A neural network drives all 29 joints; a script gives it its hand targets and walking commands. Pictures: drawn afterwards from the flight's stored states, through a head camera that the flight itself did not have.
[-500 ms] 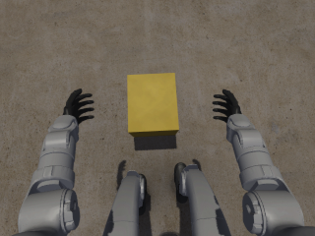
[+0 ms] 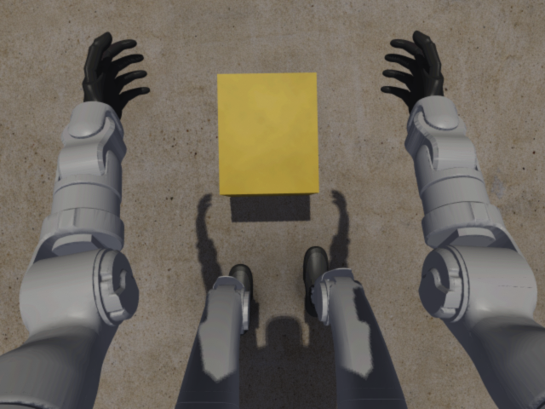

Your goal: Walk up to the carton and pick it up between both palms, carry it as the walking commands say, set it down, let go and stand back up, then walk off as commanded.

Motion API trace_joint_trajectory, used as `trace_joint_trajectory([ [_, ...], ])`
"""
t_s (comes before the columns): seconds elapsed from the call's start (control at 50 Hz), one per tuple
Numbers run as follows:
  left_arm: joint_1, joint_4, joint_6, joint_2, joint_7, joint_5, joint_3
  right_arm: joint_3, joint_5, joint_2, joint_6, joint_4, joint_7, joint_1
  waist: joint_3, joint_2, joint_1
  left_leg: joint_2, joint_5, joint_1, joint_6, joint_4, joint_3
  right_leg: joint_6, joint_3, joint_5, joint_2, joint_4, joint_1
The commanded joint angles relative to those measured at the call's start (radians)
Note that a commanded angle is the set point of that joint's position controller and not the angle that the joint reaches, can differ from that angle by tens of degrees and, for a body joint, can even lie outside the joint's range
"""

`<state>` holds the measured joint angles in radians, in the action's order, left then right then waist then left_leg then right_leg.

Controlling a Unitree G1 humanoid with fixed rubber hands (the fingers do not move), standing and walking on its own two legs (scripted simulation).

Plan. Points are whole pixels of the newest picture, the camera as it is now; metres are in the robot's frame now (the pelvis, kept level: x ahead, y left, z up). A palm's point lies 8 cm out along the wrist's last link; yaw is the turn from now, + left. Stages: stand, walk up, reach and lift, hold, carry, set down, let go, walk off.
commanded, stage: reach and lift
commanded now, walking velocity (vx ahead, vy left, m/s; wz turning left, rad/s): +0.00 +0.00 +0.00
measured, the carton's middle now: (268, 141) +0.52 +0.02 -0.56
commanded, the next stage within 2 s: none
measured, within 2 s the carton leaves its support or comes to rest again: neither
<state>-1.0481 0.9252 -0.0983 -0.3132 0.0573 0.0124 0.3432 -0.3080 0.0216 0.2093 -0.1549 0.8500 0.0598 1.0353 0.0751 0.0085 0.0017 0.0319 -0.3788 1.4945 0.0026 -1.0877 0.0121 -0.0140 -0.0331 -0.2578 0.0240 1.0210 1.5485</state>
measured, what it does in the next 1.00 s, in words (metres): lowers itself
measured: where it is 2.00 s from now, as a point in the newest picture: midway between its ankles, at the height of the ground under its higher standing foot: (277, 302)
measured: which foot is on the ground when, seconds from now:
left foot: down 0.00-1.00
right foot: down 0.00-1.00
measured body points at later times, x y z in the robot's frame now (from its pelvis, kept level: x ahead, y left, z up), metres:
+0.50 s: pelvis -0.02 +0.01 -0.09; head +0.31 +0.01 +0.21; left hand +0.51 +0.22 -0.22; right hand +0.51 -0.20 -0.23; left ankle +0.04 +0.11 -0.62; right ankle +0.08 -0.11 -0.62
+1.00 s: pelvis -0.05 +0.00 -0.22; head +0.30 +0.00 +0.06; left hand +0.50 +0.22 -0.36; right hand +0.51 -0.19 -0.37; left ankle +0.03 +0.11 -0.62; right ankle +0.08 -0.11 -0.62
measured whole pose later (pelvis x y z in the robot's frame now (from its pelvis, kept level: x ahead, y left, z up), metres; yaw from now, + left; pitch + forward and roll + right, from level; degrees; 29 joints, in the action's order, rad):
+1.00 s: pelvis -0.05 +0.00 -0.22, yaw -1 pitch +45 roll +0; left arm -1.34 1.04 -0.11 -0.39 -0.06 0.16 0.19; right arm -0.21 -0.13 0.35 -0.12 1.06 0.12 1.35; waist -0.11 0.02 0.02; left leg 0.02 -0.62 2.15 0.01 -1.98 -0.01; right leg -0.02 -0.02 -0.44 0.02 1.88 2.23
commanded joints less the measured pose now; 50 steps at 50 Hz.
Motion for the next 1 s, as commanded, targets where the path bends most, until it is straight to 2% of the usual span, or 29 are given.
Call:
trace_joint_trajectory([
  [0.0, -0.181, -0.119, 0.024, -0.135, -0.001, -0.01, 0.022, -0.025, 0.017, 0.091, 0.028, -0.123, -0.011, 0.186, 1.056, -0.006, 0.023, 0.03, 0.452, -0.178, -0.044, 0.105, -0.021, 0.019, 0.083, 0.603, -0.04, 0.069, -0.93],
  [0.1, -0.192, -0.159, 0.02, -0.106, -0.003, -0.024, 0.017, -0.053, 0.042, 0.092, 0.03, -0.147, -0.034, 0.192, 1.059, -0.01, 0.018, 0.027, 0.47, -0.182, -0.046, 0.089, -0.02, 0.024, 0.068, 0.567, -0.047, 0.08, -0.84],
  [0.24, -0.243, -0.1, 0.003, -0.064, -0.032, -0.037, 0.003, -0.086, 0.059, 0.129, 0.036, -0.037, -0.047, 0.241, 0.892, -0.037, 0.018, 0.02, 0.335, -0.165, -0.055, -0.022, -0.01, 0.02, 0.026, 0.262, -0.074, 0.162, -0.453],
  [0.32, -0.285, -0.094, -0.008, -0.07, -0.057, -0.022, -0.007, -0.085, 0.048, 0.167, 0.036, -0.003, -0.041, 0.294, 0.904, -0.041, 0.016, 0.02, 0.261, -0.129, -0.064, -0.118, -0.009, 0.016, 0.009, 0.165, -0.082, 0.259, -0.336],
  [0.52, -0.348, -0.128, -0.013, -0.149, -0.093, 0.061, -0.055, 0.008, -0.052, 0.203, 0.029, -0.048, -0.007, 0.381, 1.095, 0.011, 0.04, 0.03, 0.238, 0.035, -0.06, -0.346, -0.039, 0.031, 0.013, 0.237, -0.083, 0.496, -0.361],
  [0.62, -0.39, -0.12, -0.017, -0.17, -0.1, 0.094, -0.082, 0.031, -0.082, 0.224, 0.022, -0.051, 0.016, 0.425, 1.102, 0.018, 0.04, 0.023, 0.179, 0.113, -0.055, -0.436, -0.049, 0.034, 0.013, 0.204, -0.077, 0.587, -0.325],
  [0.8, -0.471, -0.034, -0.011, -0.198, -0.11, 0.127, -0.112, 0.055, -0.118, 0.243, 0.032, 0.046, 0.046, 0.502, 0.987, 0.019, 0.041, 0.006, 0.068, 0.245, -0.04, -0.568, -0.056, 0.026, 0.021, 0.104, -0.057, 0.712, -0.216],
  [0.98, -0.54, 0.038, 0.009, -0.212, -0.121, 0.16, -0.148, 0.097, -0.168, 0.261, 0.061, 0.131, 0.06, 0.573, 0.929, 0.016, 0.042, -0.01, 0.038, 0.322, -0.029, -0.7, -0.045, 0.024, 0.031, 0.083, -0.042, 0.848, -0.135],
])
